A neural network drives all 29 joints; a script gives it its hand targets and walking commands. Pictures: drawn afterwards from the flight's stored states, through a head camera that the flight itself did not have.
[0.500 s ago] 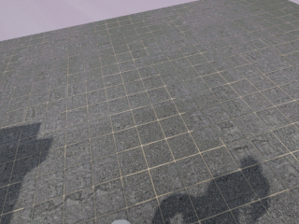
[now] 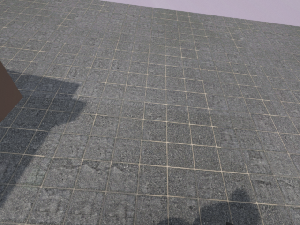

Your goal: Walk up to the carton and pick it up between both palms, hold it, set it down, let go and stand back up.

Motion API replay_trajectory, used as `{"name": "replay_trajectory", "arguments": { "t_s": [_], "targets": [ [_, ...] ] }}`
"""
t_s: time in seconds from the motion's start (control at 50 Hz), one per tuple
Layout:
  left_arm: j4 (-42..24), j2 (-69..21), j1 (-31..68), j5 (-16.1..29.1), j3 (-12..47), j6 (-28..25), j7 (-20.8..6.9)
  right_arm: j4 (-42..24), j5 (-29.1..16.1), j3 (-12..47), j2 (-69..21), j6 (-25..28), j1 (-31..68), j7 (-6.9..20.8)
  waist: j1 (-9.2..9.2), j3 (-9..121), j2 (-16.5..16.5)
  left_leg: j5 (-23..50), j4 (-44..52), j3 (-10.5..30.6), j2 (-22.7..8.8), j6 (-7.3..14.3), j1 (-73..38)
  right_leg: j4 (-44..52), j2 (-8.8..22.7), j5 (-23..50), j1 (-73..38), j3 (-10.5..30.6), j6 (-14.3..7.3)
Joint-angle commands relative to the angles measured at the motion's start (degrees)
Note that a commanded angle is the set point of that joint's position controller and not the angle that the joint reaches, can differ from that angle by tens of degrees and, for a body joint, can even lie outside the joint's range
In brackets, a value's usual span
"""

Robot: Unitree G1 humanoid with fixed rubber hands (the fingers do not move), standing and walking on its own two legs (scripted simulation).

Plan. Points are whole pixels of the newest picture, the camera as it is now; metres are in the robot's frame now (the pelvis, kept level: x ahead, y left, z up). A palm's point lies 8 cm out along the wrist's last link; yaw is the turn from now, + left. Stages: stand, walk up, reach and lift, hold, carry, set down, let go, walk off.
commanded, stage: walk up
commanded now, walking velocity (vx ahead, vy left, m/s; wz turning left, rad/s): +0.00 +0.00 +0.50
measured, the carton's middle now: out of the picture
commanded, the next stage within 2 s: none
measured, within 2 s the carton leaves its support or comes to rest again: neither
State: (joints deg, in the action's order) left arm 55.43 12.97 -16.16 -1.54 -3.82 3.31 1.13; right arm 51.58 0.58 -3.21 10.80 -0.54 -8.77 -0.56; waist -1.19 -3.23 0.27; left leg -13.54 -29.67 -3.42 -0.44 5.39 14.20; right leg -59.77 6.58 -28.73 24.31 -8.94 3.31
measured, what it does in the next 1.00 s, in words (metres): steps to the right, turning left: right foot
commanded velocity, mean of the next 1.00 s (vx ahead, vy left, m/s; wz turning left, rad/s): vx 0.04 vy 0.03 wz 0.50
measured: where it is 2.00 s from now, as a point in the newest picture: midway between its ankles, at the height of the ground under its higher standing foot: outside the picture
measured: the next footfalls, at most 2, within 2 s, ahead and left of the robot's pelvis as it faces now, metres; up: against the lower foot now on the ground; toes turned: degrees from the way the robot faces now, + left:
right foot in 0.74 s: +0.05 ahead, -0.17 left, +0.00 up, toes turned +21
left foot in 1.48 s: +0.07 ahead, +0.23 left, +0.00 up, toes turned +50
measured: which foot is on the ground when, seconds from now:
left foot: down 0.00-0.72, up 0.74-1.00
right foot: up 0.00-0.72, down 0.74-1.00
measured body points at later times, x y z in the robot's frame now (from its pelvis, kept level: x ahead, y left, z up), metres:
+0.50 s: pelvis -0.02 -0.01 +0.01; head +0.01 +0.02 +0.46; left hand +0.04 +0.27 -0.14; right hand +0.03 -0.25 -0.13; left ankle -0.01 +0.06 -0.74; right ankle +0.01 -0.18 -0.68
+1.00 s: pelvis +0.00 -0.11 +0.01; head +0.04 -0.15 +0.46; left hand -0.09 +0.13 -0.10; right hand +0.16 -0.33 -0.16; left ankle -0.12 +0.06 -0.62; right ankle +0.01 -0.18 -0.74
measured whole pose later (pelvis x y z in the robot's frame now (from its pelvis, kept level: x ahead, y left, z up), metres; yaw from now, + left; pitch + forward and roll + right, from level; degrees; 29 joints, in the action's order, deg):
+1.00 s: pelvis +0.00 -0.11 +0.01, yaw +28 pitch +1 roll +5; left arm 53.5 9.9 -16.9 0.3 -2.1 -0.1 2.6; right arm 54.4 2.6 -6.4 17.3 -4.1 -14.2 3.2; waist 0.4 -1.4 -2.3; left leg -13.3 -67.9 8.1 2.9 -3.2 30.3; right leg -25.0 4.7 -15.8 10.6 -6.5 0.4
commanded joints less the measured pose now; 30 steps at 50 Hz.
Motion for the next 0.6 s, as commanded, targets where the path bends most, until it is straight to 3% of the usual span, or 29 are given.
{"name": "replay_trajectory", "arguments": {
  "t_s": [0.0,0.06,0.14,0.26,0.46,0.52,0.58],
  "targets": [
    [-4.40,3.75,0.99,-0.15,-0.94,0.13,-0.58,-1.24,-0.78,-2.40,11.93,0.41,-6.03,-0.64,1.02,3.88,-3.89,38.34,10.43,12.85,-12.70,-4.45,-8.80,-5.68,0.52,10.32,8.61,6.44,0.54],
    [-3.92,4.45,-0.62,0.60,-1.28,0.60,-0.24,-1.49,-0.86,-2.41,12.14,1.10,-5.60,-0.46,0.15,6.34,-6.68,31.75,11.19,11.86,-9.92,-6.82,-10.60,-7.06,-0.14,14.86,9.80,7.39,1.32],
    [-5.90,5.34,4.75,0.45,-1.69,1.06,-0.22,-0.54,-0.81,-1.88,10.62,1.12,-8.87,-0.60,1.82,4.96,-8.70,20.10,13.55,17.51,-9.28,-7.85,-7.68,-5.29,-0.10,17.07,10.55,9.55,2.24],
    [-6.48,6.29,8.46,0.45,-2.05,0.30,0.17,-0.45,-0.57,-1.87,10.43,1.45,-11.70,-0.75,2.81,4.52,-7.23,10.95,15.22,26.19,-11.03,-4.58,-11.89,0.21,-0.91,15.36,12.97,11.94,2.90],
    [-6.89,5.29,10.98,1.17,-1.53,-1.34,1.07,0.21,0.98,-2.64,11.51,0.79,-14.05,-0.56,3.58,4.22,-6.57,7.24,14.07,30.84,-10.23,4.94,-7.56,9.65,-4.36,5.85,6.56,11.92,1.29],
    [-7.12,4.91,11.11,1.38,-1.28,-1.77,1.09,-0.13,1.14,-3.10,12.08,0.39,-12.70,-0.36,3.55,4.15,-6.84,7.27,13.52,31.66,-9.31,5.73,-3.93,12.28,-5.56,4.84,2.87,11.40,0.88],
    [-7.10,4.71,9.73,1.86,-1.06,-2.37,1.19,-0.51,1.16,-3.53,12.39,-0.04,-10.46,-0.13,3.02,4.91,-7.63,10.14,12.38,32.57,-8.23,4.82,-1.20,17.37,-6.65,4.72,-2.16,11.11,0.49]
  ]
}}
